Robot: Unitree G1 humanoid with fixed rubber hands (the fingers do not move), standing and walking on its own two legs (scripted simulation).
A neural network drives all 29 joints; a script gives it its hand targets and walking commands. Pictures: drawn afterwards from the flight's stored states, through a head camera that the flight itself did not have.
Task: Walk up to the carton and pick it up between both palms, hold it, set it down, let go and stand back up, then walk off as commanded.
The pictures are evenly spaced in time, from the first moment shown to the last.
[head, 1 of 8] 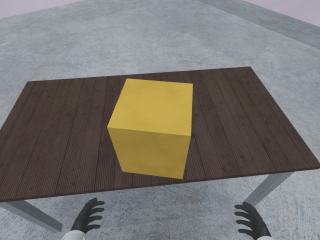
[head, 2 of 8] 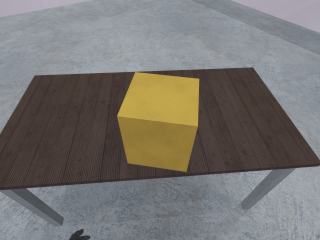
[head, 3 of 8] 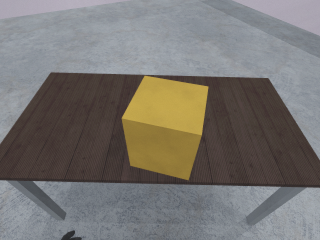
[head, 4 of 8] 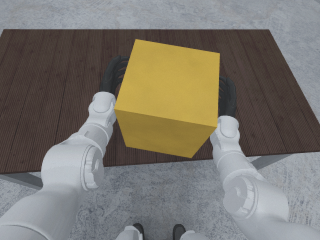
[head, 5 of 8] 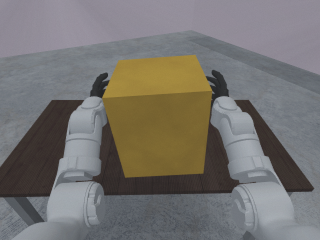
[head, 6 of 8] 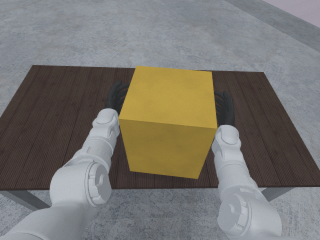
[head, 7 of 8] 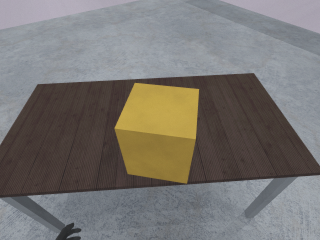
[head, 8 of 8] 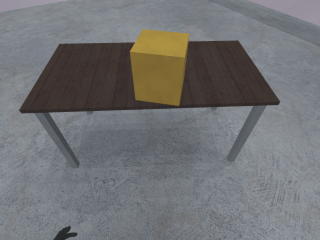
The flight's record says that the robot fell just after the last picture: no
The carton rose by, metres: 0.21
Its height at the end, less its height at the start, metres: +0.00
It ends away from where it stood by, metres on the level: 0.02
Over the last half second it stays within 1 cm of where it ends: yes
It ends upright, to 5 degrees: yes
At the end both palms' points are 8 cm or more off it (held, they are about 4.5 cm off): yes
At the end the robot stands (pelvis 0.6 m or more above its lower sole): yes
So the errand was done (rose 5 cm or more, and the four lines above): yes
